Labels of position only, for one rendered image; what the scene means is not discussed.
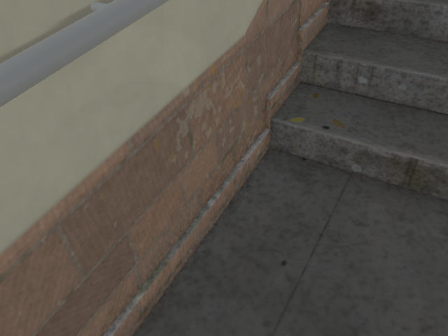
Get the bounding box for stairs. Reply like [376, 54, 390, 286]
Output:
[270, 0, 448, 200]

